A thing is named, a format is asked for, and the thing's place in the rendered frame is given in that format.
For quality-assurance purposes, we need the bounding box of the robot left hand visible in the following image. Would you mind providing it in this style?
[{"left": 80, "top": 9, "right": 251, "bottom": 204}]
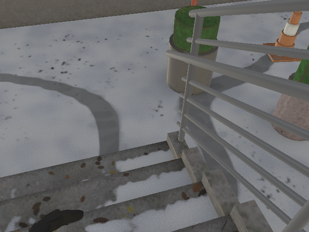
[{"left": 28, "top": 209, "right": 84, "bottom": 232}]

